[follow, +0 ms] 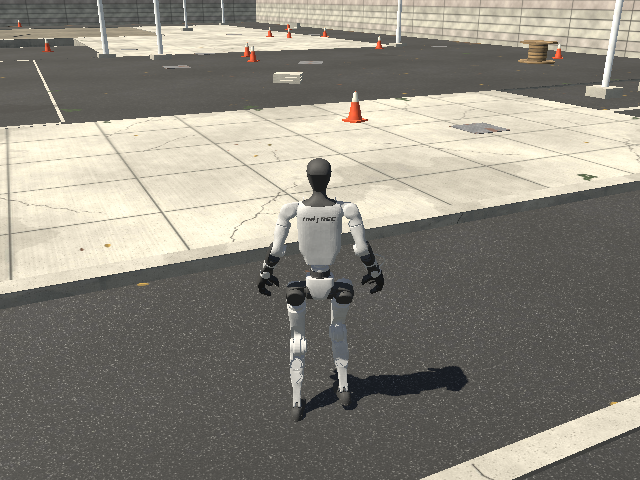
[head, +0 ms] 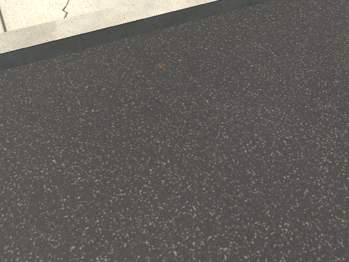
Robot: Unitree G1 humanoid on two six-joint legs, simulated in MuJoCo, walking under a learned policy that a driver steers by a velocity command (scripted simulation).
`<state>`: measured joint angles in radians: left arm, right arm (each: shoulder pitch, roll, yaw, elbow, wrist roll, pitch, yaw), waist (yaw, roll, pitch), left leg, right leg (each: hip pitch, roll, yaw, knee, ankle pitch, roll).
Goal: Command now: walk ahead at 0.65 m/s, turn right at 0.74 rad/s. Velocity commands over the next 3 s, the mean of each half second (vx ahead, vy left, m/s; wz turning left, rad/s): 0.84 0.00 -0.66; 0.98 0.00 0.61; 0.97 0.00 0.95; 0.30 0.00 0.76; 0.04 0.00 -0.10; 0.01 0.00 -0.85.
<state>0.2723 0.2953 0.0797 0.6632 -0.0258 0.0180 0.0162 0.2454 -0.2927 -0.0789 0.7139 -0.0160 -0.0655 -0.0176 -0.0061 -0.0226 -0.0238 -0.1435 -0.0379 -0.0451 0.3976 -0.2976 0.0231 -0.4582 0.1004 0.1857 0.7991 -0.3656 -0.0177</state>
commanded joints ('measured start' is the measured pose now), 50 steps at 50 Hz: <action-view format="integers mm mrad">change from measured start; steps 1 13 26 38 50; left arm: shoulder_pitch -188 -409 38 50 -222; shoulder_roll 110 32 74 163 64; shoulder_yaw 26 -44 -15 -16 -102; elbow -129 -199 70 127 -113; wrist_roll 91 63 58 43 99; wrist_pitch -21 -1 -113 -137 -81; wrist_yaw -59 -135 -26 39 -29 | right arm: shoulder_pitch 25 219 175 95 152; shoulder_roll -136 -128 -48 -94 -165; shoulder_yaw -23 9 40 33 -16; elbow -55 83 60 62 91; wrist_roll -52 -32 1 8 4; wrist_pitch -4 -39 44 45 -18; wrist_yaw -9 -1 50 81 17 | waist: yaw -66 -71 -38 -141 31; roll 121 119 28 -107 -58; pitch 105 211 108 -17 175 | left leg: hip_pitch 222 187 -476 -171 -319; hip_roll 352 262 185 -74 59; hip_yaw -328 257 -65 271 -394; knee -252 -263 933 327 -281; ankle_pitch -302 646 60 388 29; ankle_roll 104 31 29 130 332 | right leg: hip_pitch -513 -301 227 544 -126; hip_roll -94 -126 -302 -260 -217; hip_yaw -69 -363 -5 -437 -145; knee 294 61 -642 -394 254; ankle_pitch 55 158 135 1644 125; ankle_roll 8 -107 -140 60 90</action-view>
